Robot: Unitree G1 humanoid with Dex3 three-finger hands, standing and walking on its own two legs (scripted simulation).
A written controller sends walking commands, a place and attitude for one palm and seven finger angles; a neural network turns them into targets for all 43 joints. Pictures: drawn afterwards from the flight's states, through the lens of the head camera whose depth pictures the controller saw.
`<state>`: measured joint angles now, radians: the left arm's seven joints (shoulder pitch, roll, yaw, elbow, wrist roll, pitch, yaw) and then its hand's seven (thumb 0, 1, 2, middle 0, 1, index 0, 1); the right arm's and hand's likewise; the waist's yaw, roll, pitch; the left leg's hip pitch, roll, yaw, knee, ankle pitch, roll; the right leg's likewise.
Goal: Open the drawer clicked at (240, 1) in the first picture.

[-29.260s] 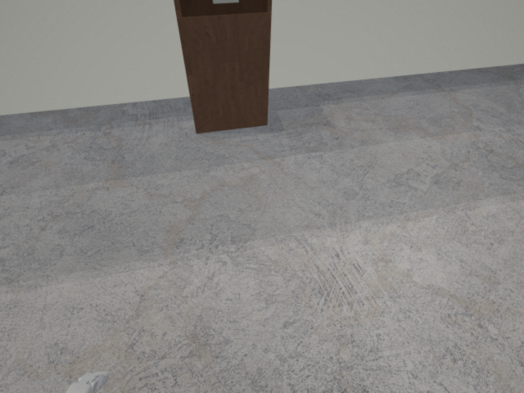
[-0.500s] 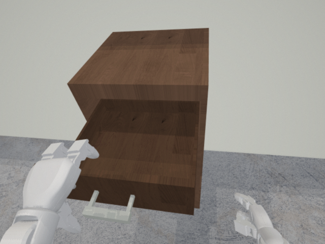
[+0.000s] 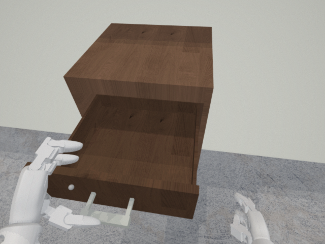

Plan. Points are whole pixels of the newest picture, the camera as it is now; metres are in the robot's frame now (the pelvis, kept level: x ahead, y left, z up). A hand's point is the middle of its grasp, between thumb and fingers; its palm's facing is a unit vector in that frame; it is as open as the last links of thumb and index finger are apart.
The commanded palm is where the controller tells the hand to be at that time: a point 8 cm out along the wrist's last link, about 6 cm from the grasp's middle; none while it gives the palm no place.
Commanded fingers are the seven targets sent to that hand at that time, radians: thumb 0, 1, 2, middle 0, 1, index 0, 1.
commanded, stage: draw the hand back to the body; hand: left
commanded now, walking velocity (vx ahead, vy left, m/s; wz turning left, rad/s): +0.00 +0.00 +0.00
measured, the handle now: (108, 209) +0.20 +0.16 -0.01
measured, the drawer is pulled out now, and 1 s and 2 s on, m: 0.29 0.29 0.29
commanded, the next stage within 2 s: step back with the hand held close in 0.82 s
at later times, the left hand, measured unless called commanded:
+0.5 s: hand (48, 172) +0.19 +0.24 +0.16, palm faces +0.38 -0.82 -0.43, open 9.7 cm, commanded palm +0.14 +0.28 +0.18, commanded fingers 0.00 0.73 0.82 -0.21 -0.41 -0.21 -0.41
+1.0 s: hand (49, 174) +0.18 +0.23 +0.17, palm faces +0.41 -0.80 -0.45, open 7.5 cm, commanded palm +0.12 +0.27 +0.18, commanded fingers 0.00 0.90 0.90 -0.20 -0.30 -0.20 -0.30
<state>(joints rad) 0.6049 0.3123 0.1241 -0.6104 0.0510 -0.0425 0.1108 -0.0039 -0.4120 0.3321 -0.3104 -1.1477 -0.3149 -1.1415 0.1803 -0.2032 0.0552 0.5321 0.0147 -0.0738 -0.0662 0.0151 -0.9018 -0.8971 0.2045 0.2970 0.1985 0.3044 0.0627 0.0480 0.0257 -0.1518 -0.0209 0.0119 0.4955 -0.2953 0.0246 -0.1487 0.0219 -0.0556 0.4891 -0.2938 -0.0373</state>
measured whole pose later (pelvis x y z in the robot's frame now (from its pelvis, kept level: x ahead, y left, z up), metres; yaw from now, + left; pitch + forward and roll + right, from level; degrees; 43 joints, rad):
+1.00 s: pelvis +0.00 -0.02 +0.00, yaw +2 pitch -2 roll +0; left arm 0.54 0.35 0.31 -0.49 -0.07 -0.11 0.11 0.02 0.88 0.89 -0.21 -0.31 -0.22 -0.30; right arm 0.17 -0.23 0.02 0.60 0.03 -0.07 -0.07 0.02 -0.90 -0.90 0.21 0.30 0.20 0.30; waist 0.04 0.08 0.02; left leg -0.15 -0.01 -0.03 0.45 -0.27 0.00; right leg -0.12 0.04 -0.10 0.41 -0.26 -0.06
